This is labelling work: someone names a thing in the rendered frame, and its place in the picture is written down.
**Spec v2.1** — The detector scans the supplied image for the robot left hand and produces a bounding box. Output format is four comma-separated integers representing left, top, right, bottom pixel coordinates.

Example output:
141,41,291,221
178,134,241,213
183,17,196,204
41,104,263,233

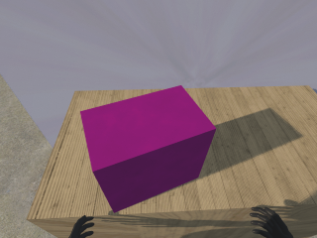
68,215,94,238

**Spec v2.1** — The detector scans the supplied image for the robot right hand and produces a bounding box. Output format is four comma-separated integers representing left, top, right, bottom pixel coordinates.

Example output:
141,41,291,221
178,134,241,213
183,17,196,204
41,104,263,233
250,206,293,238

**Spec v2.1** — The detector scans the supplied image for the pedestal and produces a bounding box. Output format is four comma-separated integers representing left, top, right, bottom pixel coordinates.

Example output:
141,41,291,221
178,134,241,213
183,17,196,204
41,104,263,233
26,85,317,238

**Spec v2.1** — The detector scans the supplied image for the carton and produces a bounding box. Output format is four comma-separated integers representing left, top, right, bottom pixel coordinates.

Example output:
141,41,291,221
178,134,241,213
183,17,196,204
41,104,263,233
80,85,216,213

